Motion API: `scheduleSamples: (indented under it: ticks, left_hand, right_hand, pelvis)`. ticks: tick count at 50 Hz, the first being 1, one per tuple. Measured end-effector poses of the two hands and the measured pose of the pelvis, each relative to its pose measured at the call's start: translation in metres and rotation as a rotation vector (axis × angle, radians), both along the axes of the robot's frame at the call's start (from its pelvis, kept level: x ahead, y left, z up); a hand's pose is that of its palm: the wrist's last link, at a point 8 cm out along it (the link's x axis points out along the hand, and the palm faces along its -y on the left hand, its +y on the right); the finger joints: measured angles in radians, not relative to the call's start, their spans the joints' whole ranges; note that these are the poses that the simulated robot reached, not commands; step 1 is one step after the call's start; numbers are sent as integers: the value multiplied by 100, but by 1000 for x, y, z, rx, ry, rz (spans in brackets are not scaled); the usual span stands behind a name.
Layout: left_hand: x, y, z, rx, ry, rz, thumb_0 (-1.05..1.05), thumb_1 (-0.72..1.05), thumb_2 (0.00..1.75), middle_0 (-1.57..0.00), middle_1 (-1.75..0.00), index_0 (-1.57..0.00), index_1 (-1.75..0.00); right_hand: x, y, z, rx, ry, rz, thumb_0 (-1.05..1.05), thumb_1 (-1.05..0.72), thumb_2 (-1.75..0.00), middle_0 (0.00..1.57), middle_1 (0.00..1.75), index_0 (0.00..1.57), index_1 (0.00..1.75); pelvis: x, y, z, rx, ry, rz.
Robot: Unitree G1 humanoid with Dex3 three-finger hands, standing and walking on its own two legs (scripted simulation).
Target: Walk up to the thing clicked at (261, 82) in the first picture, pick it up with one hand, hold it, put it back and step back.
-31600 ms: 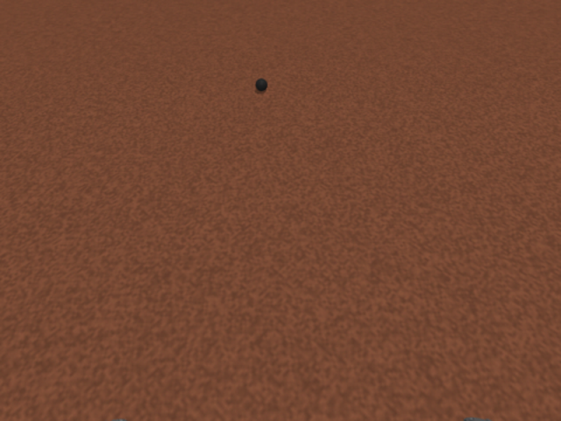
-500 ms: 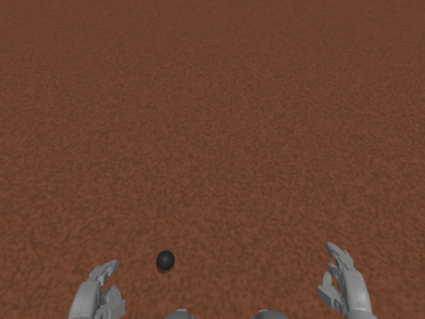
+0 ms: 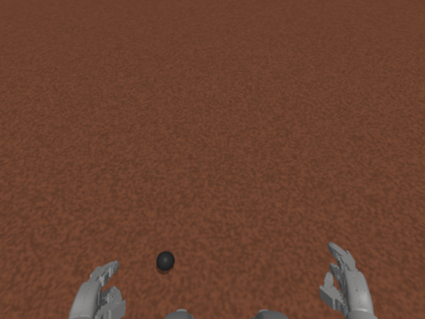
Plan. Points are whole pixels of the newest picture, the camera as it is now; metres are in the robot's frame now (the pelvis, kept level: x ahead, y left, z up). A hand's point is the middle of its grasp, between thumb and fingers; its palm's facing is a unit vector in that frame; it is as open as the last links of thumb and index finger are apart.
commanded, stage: home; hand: left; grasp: from above
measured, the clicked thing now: (165, 260) +0.45 +0.22 -0.68
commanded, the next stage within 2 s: stand in 0.98 s
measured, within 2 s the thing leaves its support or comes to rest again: neither
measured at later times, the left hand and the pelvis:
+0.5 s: hand (122, 299) +0.17 +0.18 -0.05, palm faces +0.04 -0.98 -0.22, open 7.4 cm; pelvis +0.01 +0.00 +0.00, yaw +0 degrees
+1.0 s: hand (123, 296) +0.18 +0.18 -0.04, palm faces +0.04 -0.98 -0.22, open 7.4 cm; pelvis +0.02 +0.00 +0.00, yaw +0 degrees
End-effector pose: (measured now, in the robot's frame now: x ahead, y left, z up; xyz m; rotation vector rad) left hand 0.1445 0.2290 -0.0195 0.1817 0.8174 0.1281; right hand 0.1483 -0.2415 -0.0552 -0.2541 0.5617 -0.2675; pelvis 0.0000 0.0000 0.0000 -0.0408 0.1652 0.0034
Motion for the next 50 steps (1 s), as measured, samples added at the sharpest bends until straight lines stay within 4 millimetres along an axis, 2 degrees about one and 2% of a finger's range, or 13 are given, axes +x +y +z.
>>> scheduleSamples:
  ticks: [34, 50]
  left_hand:
    - [17, 3, 0, 2, 0, -5, 1, 90, 89, -20, -30, -21, -30]
    - [17, 1, 1, 6, -3, -3, 1, 90, 89, -20, -30, -20, -30]
  right_hand:
    - [13, 2, -4, -2, 30, -3, 2, -90, -90, 20, 30, 20, 30]
    - [15, -1, -3, 0, 29, -2, 2, -90, -90, 20, 30, 20, 30]
  pelvis:
    - [15, 3, -1, -2, 24, -3]
    - [15, 1, -1, -2, 22, -1]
